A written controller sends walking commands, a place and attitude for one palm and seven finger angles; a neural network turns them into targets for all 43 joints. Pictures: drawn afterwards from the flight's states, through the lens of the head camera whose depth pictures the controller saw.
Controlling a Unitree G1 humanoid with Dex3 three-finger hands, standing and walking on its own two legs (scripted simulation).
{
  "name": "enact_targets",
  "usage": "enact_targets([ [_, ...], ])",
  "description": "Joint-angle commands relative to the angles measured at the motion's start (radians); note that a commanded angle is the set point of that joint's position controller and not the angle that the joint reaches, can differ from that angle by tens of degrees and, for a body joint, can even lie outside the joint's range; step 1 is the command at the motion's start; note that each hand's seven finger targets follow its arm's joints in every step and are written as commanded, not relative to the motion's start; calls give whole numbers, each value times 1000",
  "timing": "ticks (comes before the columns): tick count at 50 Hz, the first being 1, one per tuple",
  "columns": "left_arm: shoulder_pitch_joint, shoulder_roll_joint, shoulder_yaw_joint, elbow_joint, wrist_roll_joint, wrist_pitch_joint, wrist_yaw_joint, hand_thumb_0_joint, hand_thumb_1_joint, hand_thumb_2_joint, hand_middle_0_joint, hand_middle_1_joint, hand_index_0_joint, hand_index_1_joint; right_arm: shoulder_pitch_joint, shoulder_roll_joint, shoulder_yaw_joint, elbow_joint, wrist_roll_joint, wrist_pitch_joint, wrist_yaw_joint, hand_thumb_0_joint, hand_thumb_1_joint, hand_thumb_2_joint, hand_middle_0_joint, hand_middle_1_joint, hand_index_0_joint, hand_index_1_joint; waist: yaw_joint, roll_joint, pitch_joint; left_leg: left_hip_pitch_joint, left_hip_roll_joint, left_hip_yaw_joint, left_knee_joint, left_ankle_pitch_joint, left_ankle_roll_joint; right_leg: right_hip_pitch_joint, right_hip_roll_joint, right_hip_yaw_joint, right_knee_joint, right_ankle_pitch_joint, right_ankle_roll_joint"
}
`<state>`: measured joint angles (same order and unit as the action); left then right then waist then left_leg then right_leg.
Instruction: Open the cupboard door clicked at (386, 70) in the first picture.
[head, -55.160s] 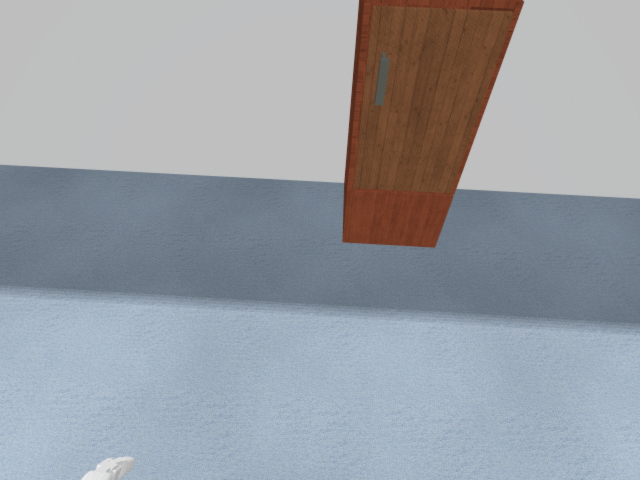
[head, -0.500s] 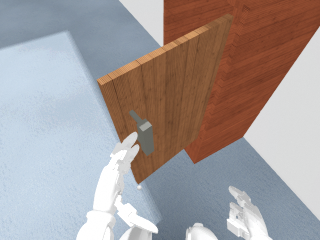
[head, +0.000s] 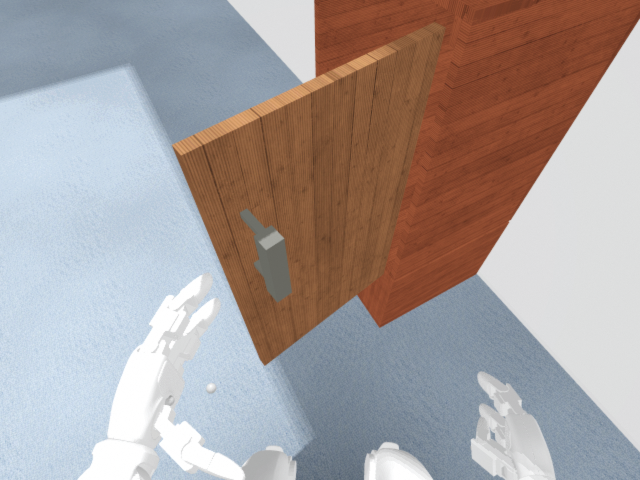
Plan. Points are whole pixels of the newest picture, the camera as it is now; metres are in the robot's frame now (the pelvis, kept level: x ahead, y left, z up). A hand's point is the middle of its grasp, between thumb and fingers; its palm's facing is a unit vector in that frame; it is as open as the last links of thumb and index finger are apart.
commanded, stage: draw the hand back to the body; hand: left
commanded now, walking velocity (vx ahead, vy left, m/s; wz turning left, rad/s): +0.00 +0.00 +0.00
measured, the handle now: (264, 255) +0.37 +0.09 +0.06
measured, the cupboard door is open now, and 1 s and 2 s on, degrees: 100 100 100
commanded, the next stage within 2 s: step back with the hand held close in 1.50 s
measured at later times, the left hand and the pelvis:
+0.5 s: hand (97, 374) +0.20 +0.20 +0.14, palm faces +0.03 -0.98 -0.20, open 15.9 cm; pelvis +0.01 +0.02 +0.04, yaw +0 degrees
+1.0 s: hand out of the picture +0.22 +0.28 +0.22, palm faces +0.36 -0.83 -0.42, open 10.5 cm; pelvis +0.03 +0.04 +0.09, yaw -1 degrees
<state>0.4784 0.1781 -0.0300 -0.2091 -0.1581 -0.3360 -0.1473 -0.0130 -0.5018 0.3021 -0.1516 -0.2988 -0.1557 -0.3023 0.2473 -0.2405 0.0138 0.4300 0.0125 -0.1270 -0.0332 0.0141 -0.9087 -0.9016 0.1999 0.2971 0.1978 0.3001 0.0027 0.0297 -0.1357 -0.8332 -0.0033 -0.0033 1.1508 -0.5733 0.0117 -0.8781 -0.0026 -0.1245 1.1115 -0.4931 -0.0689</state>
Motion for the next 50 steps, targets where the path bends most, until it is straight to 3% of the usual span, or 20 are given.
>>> enact_targets([
  [1,7,126,114,-313,-34,-56,-10,0,-500,300,-150,-300,-150,-300,-35,-92,-40,-178,15,-54,-12,0,-900,-900,200,300,200,300,3,-13,-258,66,-31,-18,-179,270,3,385,-21,192,-256,255,53],
  [6,29,120,142,-234,-77,17,-45,0,-500,300,-150,-300,-150,-300,-52,-99,-30,-167,27,-53,-25,0,-900,-900,200,300,200,300,-15,-78,-113,74,-23,-27,-232,202,3,361,-19,184,-345,121,63],
  [10,51,123,151,-277,-103,37,-74,0,-500,300,-150,-300,-150,-300,-53,-104,-24,-172,30,-70,-30,0,-900,-900,200,300,200,300,-1,-38,-127,154,-21,-35,-280,248,3,392,-9,146,-349,166,53],
  [14,55,170,209,-326,-117,36,-78,0,-500,300,-150,-300,-150,-300,-53,-100,-20,-163,29,-84,-32,0,-900,-900,200,300,200,300,14,-9,-125,204,-16,-41,-315,299,0,432,-1,126,-349,230,46],
  [16,47,171,215,-338,-120,36,-81,0,-500,300,-150,-300,-150,-300,-53,-101,-18,-157,31,-91,-34,0,-900,-900,200,300,200,300,13,9,-100,231,-12,-46,-340,311,-4,425,8,103,-350,239,43],
  [21,43,181,237,-357,-135,63,-96,0,-325,375,-156,-300,-156,-300,-58,-105,-14,-139,35,-113,-36,0,-900,-900,200,300,200,300,16,29,-81,295,-5,-59,-383,347,-11,444,17,73,-367,274,42],
  [22,72,330,283,-390,27,119,60,0,-290,390,-158,-300,-158,-300,-57,-98,-24,-125,18,-90,-63,0,-900,-900,200,300,200,300,61,7,-111,313,10,-46,-434,346,6,504,-13,125,-424,251,27],
  [23,101,206,202,-413,45,154,124,0,-255,405,-159,-300,-159,-300,-65,-77,-10,-135,11,-82,-68,0,-900,-900,200,300,200,300,32,25,-32,327,7,-39,-461,333,6,486,-18,118,-457,238,37],
  [24,99,191,191,-403,57,174,161,0,-220,420,-160,-300,-160,-300,-52,-79,-9,-123,9,-77,-69,0,-900,-900,200,300,200,300,25,16,-13,332,10,-44,-473,333,2,491,-20,108,-464,238,38],
  [25,108,180,182,-410,77,189,188,0,-185,435,-161,-300,-161,-300,-53,-78,-7,-111,10,-70,-67,0,-900,-900,200,300,200,300,27,65,6,354,15,-42,-488,348,2,504,-21,106,-473,248,37],
  [27,113,226,220,-426,101,206,232,0,-115,465,-164,-300,-164,-300,-74,-82,-5,-95,9,-61,-69,0,-900,-900,200,300,200,300,39,56,-1,399,22,-48,-519,400,2,549,-17,97,-499,279,35],
  [30,62,241,231,-445,120,211,268,0,-10,510,-168,-300,-168,-300,-85,-82,3,-79,0,-62,-73,0,-900,-900,200,300,200,300,30,24,17,455,25,-47,-570,412,0,590,-16,87,-538,288,40],
  [32,53,265,263,-425,128,216,285,0,60,540,-170,-300,-170,-300,-104,-86,3,-60,-2,-65,-77,0,-900,-900,200,300,200,300,38,11,38,485,28,-50,-605,423,0,622,-13,85,-569,292,38],
  [34,24,252,253,-449,135,212,291,0,130,570,-173,-300,-173,-300,-103,-86,6,-48,-4,-74,-76,0,-900,-900,200,300,200,300,36,57,29,537,33,-57,-639,481,-10,647,-15,82,-583,313,41],
  [40,3,262,293,-445,140,201,298,0,340,660,-180,-300,-180,-300,-121,-92,3,-5,-10,-88,-59,0,-900,-900,200,300,200,300,48,62,43,635,53,-78,-722,634,-44,730,-9,71,-639,366,40],
  [45,2,297,373,-420,132,196,292,0,515,735,-186,-300,-186,-300,-138,-96,-7,17,-15,-76,-49,0,-900,-900,200,300,200,300,62,19,66,664,58,-64,-770,693,-52,800,-5,73,-684,422,39],
  [50,-45,331,441,-421,123,186,286,0,690,810,-192,-300,-192,-300,-153,-95,-12,29,-15,-54,-42,0,-900,-900,200,300,200,300,66,50,76,685,53,-48,-797,681,-47,840,-2,85,-722,444,36],
])
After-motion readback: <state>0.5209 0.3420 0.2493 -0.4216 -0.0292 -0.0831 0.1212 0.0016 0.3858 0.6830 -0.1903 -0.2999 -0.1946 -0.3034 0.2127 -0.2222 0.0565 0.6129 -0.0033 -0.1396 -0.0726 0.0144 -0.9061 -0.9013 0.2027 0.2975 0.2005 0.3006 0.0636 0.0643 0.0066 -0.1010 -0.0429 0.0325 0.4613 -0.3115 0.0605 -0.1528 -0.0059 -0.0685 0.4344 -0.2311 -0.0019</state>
